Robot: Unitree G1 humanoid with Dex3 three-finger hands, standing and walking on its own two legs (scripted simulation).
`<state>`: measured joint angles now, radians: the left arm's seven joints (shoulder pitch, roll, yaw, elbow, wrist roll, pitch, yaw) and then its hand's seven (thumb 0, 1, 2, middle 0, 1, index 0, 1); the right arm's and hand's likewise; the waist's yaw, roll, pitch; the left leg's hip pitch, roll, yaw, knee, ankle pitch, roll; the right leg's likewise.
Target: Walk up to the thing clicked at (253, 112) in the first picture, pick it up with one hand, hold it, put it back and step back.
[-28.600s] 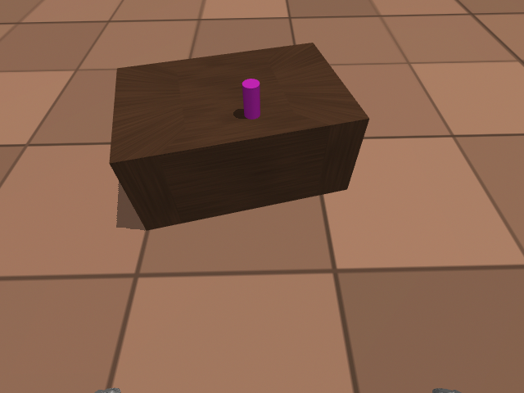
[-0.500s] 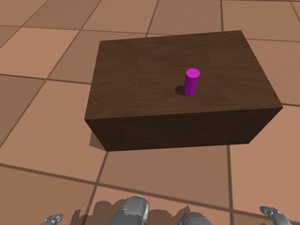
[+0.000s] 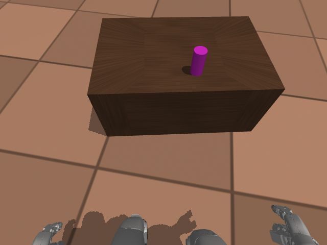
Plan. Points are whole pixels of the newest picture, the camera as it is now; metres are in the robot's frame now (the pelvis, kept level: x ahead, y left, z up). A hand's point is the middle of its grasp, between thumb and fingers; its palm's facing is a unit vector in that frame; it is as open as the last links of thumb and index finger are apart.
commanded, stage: step back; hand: right
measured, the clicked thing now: (198, 61) +0.92 -0.16 -0.23
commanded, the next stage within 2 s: stand in 1.52 s
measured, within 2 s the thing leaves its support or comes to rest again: neither
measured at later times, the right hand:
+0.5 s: hand out of the picture -0.06 -0.26 -0.14, palm faces -0.14 +0.90 -0.41, open 7.4 cm
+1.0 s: hand out of the picture -0.13 -0.26 -0.13, palm faces -0.07 +0.92 -0.37, open 7.4 cm
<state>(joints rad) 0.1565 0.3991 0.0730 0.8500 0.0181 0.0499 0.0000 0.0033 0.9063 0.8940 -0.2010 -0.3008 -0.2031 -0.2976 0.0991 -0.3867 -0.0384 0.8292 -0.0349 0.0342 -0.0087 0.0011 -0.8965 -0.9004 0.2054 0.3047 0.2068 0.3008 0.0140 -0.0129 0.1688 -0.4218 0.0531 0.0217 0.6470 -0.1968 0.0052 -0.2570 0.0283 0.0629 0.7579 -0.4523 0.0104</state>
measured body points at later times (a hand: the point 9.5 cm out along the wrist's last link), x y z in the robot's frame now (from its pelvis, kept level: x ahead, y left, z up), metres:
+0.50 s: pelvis -0.17 -0.01 +0.01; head -0.11 +0.02 +0.45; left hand -0.07 +0.32 -0.11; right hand -0.06 -0.31 -0.11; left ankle -0.13 +0.11 -0.72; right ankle -0.16 -0.14 -0.65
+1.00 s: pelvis -0.21 +0.00 +0.01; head -0.20 +0.01 +0.46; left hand -0.16 +0.31 -0.12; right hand -0.12 -0.31 -0.11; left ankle -0.17 +0.11 -0.72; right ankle -0.23 -0.14 -0.72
